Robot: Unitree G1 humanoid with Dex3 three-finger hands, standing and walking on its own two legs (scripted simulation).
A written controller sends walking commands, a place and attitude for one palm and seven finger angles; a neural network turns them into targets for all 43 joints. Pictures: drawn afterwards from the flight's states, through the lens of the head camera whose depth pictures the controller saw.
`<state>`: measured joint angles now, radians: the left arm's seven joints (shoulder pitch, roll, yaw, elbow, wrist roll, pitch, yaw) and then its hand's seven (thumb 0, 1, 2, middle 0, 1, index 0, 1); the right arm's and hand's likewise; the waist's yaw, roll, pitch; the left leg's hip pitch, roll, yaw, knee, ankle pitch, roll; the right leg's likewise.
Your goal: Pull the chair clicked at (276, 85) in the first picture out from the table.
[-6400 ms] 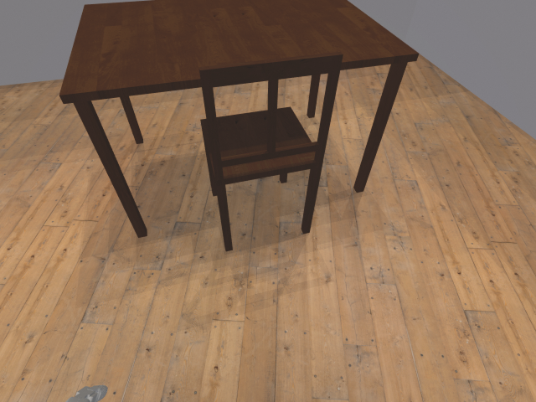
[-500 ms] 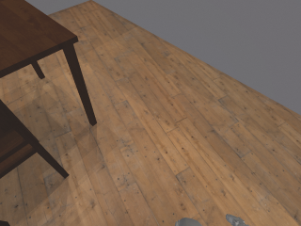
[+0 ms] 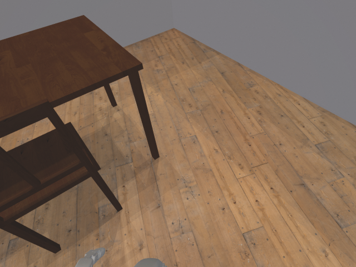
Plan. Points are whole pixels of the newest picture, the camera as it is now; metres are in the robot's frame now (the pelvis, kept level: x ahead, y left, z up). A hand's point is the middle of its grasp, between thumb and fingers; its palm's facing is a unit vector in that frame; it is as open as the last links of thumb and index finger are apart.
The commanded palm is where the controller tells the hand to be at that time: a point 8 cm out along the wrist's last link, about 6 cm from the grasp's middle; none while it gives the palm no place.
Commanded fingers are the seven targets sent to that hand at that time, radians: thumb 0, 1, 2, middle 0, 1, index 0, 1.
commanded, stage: turn to face it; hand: left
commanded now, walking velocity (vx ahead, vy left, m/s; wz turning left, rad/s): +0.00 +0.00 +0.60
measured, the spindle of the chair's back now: (15, 166) +0.45 +0.58 -0.11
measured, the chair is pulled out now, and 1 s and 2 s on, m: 0.00 0.00 0.00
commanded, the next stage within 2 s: take the last steps up to it in 0.96 s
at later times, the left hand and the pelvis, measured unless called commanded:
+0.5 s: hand out of the picture -0.03 +0.30 -0.18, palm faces +0.36 -0.90 -0.24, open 7.4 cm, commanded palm none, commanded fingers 0.00 0.90 0.90 -0.20 -0.30 -0.20 -0.30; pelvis -0.01 +0.07 +0.00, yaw +17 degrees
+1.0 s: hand out of the picture +0.00 +0.24 -0.14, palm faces +0.48 -0.83 -0.28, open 7.4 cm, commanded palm none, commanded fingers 0.00 0.90 0.90 -0.20 -0.30 -0.20 -0.30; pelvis -0.01 +0.02 +0.00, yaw +30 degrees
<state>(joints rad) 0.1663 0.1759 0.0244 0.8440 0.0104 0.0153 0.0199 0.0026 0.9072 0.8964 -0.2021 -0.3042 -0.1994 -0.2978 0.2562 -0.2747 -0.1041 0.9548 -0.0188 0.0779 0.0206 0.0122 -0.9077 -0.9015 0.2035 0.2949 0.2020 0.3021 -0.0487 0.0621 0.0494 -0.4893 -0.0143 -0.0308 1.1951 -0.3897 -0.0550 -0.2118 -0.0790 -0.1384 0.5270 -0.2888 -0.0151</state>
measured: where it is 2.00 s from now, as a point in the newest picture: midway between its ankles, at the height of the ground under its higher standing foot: outside the picture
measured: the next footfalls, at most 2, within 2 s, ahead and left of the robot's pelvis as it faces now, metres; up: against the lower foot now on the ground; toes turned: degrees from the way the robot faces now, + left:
left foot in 0.30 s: +0.01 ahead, +0.15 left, +0.00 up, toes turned +18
right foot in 0.92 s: +0.07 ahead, -0.05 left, +0.00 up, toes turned +27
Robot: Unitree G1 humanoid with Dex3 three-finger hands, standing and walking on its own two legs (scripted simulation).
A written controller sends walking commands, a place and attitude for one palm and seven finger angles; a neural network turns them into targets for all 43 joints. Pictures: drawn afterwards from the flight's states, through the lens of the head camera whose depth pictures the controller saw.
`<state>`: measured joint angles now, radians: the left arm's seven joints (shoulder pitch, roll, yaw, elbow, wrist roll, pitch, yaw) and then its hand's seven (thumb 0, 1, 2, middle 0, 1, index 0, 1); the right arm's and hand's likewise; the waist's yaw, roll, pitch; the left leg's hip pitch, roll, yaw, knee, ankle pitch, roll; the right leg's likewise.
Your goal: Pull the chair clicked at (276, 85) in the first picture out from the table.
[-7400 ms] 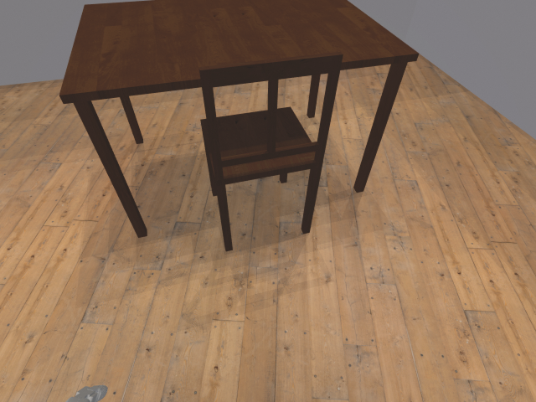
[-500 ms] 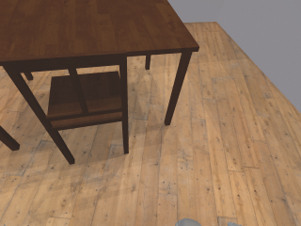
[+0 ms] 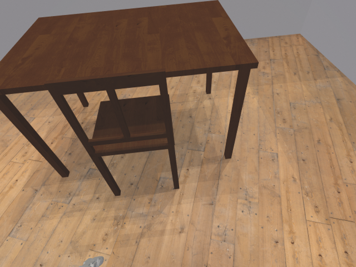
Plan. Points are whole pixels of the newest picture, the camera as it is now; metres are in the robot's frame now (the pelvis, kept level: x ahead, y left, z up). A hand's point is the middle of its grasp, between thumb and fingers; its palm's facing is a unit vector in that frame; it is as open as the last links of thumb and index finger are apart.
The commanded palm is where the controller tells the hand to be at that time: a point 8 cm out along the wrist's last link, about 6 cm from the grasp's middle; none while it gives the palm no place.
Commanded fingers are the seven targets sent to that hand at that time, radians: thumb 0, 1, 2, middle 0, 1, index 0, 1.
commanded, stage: take the last steps up to it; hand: left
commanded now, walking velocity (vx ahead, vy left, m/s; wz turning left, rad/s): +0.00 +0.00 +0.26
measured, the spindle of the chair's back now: (119, 115) +0.68 +0.26 -0.11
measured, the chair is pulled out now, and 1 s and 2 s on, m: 0.00 0.00 0.00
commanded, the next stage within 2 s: come to a stop and stand still in 0.82 s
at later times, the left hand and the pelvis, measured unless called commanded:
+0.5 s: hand out of the picture -0.07 +0.20 -0.18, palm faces +0.18 -0.97 -0.15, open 7.4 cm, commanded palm none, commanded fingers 0.00 0.90 0.90 -0.20 -0.30 -0.20 -0.30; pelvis +0.05 +0.04 +0.00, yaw +4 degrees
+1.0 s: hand (121, 217) +0.29 +0.19 -0.17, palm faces +0.06 -0.97 -0.22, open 7.4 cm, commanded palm none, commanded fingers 0.00 0.90 0.90 -0.20 -0.30 -0.20 -0.30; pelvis +0.22 +0.01 -0.01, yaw +2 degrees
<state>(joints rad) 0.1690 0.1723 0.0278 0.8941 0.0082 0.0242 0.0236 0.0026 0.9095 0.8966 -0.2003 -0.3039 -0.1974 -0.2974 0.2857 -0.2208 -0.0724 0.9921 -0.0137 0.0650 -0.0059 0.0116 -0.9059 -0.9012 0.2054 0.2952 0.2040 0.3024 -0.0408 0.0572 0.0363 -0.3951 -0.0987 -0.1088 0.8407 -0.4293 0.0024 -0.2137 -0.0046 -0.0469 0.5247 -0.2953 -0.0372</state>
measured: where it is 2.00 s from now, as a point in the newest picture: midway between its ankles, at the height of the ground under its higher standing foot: outside the picture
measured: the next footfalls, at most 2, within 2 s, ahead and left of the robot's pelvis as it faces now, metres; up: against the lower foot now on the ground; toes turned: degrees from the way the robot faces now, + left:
left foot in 0.42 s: +0.04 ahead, +0.15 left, +0.00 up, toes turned +8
right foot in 0.86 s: +0.33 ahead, -0.06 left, +0.00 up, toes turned -3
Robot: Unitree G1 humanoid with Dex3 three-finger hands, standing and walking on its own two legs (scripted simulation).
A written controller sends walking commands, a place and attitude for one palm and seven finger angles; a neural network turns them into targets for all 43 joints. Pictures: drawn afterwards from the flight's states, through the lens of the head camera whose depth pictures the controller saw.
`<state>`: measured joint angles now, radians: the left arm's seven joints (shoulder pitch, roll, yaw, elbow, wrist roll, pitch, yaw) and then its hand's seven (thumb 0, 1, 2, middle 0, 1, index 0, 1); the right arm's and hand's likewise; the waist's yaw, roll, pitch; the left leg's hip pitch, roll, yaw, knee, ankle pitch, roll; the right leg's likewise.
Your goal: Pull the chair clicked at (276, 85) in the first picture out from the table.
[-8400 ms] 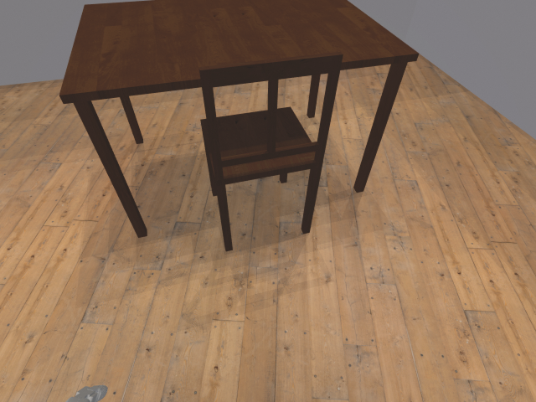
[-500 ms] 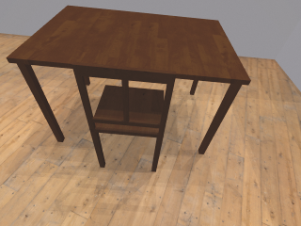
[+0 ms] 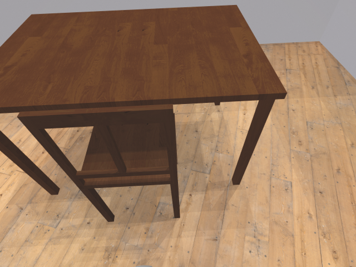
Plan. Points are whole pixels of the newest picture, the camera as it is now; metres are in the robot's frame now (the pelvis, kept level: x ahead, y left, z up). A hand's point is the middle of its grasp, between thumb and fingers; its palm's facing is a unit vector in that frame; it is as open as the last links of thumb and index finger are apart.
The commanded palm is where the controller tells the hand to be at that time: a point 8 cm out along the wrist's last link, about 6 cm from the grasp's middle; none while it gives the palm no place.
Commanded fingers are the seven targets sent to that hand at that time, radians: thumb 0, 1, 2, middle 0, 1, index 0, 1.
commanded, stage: come to a stop and stand still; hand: left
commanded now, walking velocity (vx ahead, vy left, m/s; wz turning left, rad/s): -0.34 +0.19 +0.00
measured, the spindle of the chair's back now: (113, 150) +0.47 +0.23 -0.10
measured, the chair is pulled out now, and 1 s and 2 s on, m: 0.00 0.00 0.00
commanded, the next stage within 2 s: look again from close up in 1.26 s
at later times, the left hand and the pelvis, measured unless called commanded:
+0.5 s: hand out of the picture +0.03 +0.23 -0.17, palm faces +0.09 -0.98 -0.19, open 7.4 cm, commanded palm none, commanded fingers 0.00 0.90 0.90 -0.20 -0.30 -0.20 -0.30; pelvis +0.00 +0.04 +0.01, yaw +0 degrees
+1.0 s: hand out of the picture -0.03 +0.13 -0.16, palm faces +0.07 -0.98 -0.20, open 7.3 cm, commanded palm none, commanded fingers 0.00 0.90 0.90 -0.20 -0.30 -0.20 -0.30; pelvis -0.02 -0.03 +0.01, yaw +1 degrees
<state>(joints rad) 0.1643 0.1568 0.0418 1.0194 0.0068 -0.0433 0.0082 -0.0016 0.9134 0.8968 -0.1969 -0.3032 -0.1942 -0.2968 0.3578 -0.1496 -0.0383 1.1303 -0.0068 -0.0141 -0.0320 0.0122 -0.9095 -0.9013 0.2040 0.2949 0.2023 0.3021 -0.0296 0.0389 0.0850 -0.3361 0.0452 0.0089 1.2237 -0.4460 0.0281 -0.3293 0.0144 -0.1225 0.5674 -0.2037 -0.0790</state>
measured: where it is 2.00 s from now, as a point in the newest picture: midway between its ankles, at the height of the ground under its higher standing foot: outside the picture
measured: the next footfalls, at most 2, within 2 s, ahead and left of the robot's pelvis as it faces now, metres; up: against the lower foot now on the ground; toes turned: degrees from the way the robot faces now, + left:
left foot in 0.36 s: +0.03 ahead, +0.10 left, +0.00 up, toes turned +2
right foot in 0.76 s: -0.04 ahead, -0.10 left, +0.00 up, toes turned -3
